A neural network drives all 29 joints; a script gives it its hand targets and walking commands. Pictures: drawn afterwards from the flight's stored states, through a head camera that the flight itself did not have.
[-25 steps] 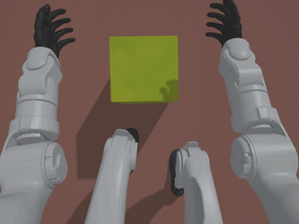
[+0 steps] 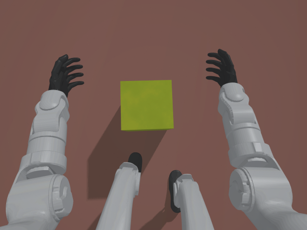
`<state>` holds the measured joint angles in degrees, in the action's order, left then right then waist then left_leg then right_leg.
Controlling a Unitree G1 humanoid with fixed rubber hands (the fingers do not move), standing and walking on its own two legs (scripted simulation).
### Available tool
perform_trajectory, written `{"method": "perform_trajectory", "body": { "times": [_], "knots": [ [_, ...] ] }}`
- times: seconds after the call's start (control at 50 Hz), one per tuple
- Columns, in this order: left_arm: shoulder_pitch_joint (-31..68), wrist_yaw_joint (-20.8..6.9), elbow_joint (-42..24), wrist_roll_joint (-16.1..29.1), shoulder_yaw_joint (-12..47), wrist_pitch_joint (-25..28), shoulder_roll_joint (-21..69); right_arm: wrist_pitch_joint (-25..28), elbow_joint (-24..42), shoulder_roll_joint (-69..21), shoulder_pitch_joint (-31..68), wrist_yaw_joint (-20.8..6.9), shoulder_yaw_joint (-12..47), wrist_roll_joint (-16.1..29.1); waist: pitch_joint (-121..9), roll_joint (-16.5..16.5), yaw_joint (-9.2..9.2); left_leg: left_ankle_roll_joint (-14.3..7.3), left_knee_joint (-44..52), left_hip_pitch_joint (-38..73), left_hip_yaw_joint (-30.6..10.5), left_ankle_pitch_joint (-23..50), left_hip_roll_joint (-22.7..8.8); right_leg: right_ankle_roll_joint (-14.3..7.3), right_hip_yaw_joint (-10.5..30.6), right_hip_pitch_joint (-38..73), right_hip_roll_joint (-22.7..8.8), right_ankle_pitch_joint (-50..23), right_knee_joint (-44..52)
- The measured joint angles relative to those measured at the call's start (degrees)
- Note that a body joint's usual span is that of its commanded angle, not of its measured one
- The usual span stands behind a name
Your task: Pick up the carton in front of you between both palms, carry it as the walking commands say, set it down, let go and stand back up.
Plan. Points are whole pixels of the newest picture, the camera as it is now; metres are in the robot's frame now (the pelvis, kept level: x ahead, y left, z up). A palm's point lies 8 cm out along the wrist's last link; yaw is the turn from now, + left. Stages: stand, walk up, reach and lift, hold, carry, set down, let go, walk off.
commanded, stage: let go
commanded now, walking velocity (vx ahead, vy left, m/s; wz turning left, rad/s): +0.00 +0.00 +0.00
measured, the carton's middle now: (146, 108) +0.45 +0.07 -0.53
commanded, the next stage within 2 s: stand in 1.16 s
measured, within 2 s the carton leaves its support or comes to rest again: neither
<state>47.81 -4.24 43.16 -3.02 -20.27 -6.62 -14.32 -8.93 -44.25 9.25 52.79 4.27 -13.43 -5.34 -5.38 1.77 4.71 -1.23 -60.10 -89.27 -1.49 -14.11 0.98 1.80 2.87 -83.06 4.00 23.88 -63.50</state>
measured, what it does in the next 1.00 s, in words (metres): rises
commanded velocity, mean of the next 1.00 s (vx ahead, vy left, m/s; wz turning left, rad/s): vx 0.00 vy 0.00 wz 0.00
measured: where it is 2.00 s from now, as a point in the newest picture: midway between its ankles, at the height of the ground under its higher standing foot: (154, 188)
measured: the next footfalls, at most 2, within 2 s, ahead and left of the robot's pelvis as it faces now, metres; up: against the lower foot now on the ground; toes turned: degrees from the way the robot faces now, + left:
none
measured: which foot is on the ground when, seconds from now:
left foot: down 0.00-1.00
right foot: down 0.00-1.00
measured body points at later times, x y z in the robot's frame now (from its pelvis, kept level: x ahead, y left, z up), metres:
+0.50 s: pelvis +0.06 +0.00 +0.10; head +0.20 +0.01 +0.53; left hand +0.27 +0.25 +0.01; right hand +0.33 -0.20 +0.00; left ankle +0.09 +0.10 -0.62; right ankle +0.03 -0.13 -0.62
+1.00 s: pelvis +0.08 -0.03 +0.12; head +0.10 -0.02 +0.57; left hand +0.25 +0.21 +0.04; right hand +0.26 -0.25 +0.04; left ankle +0.09 +0.10 -0.62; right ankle +0.03 -0.13 -0.62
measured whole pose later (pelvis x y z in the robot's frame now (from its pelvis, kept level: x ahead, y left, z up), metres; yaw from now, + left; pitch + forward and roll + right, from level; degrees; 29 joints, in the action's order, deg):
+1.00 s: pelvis +0.08 -0.03 +0.12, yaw +2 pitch -4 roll +1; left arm -12.5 -4.2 23.9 -0.8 -2.6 -7.2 -12.6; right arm -6.2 -24.9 11.8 -12.3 -3.4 -2.0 -0.3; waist 6.1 2.1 0.1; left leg 0.6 -23.7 -8.1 -1.5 -11.8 1.4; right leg -1.6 3.7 -2.2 1.6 19.3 -25.4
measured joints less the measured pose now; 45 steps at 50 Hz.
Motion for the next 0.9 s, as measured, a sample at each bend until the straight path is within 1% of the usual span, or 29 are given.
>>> {"method": "perform_trajectory", "body": {
  "times": [0.1, 0.18, 0.26, 0.38, 0.5, 0.58, 0.72, 0.8, 0.9],
  "knots": [
    [-11.03, -1.66, -4.97, -1.43, 3.50, 0.43, 0.53, 0.65, 6.53, -2.69, -12.50, 0.99, 1.01, -0.94, 1.49, -0.36, -0.63, -0.43, 6.16, 9.71, 0.24, 0.65, 0.10, 0.13, 0.54, 9.91, -0.39, -1.37, 7.08],
    [-19.40, -2.12, -7.95, -0.55, 6.22, 1.30, 0.64, 1.97, 9.75, -3.10, -21.42, 0.49, 2.42, -0.27, 2.39, -0.80, -0.76, -0.71, 10.14, 17.66, 0.46, 0.72, 0.37, 0.20, 0.92, 18.04, -0.88, -1.89, 11.69],
    [-26.64, -2.00, -9.60, 0.98, 8.79, 2.65, 0.78, 3.79, 10.60, -2.63, -28.24, -0.76, 3.38, 0.33, 2.51, -1.20, -0.78, -0.87, 13.59, 25.00, 0.62, 0.75, 0.77, 0.17, 1.18, 25.45, -1.45, -2.15, 15.46],
    [-37.54, -0.98, -11.92, 3.08, 12.70, 5.11, 1.58, 6.65, 10.93, -1.72, -38.15, -2.62, 4.63, 1.01, 2.71, -1.81, -0.97, -0.77, 19.12, 36.13, 0.50, 1.27, 1.20, -0.17, 1.27, 36.62, -2.13, -2.92, 21.25],
    [-48.89, -0.16, -15.37, 4.08, 15.53, 6.73, 2.53, 8.82, 12.90, -0.62, -48.86, -4.15, 6.55, 1.85, 4.71, -2.39, -1.61, -0.20, 25.35, 49.16, 0.09, 2.20, 1.21, -0.92, 1.12, 49.64, -2.39, -4.19, 27.75],
    [-55.45, 0.12, -17.47, 4.36, 16.84, 6.88, 2.76, 9.32, 14.59, 0.21, -55.34, -5.04, 7.69, 2.55, 6.47, -2.21, -2.13, 0.30, 29.76, 58.60, -0.07, 2.92, 1.19, -1.54, 1.09, 58.84, -2.58, -4.91, 31.85],
    [-61.41, 0.08, -19.27, 3.60, 18.12, 4.70, 1.98, 7.78, 16.86, 1.70, -62.89, -6.37, 9.70, 4.26, 8.52, -0.64, -3.13, 1.22, 35.45, 72.08, -0.35, 3.67, 1.03, -2.74, 0.85, 71.76, -2.70, -5.27, 36.51],
    [-61.59, -0.03, -19.30, 3.13, 18.20, 2.59, 1.57, 5.91, 17.85, 2.32, -64.75, -7.09, 10.54, 4.97, 9.56, 0.18, -3.83, 1.66, 36.43, 76.78, -0.43, 3.33, 0.76, -3.27, 0.70, 76.42, -2.51, -5.01, 37.48],
    [-60.67, 0.04, -19.26, 2.52, 17.94, 0.43, 1.52, 3.85, 18.83, 2.63, -65.42, -7.61, 11.24, 5.30, 10.79, 0.55, -4.44, 1.91, 36.60, 80.04, -0.26, 2.76, 0.45, -3.56, 0.74, 79.73, -2.31, -4.77, 38.00]
  ]
}}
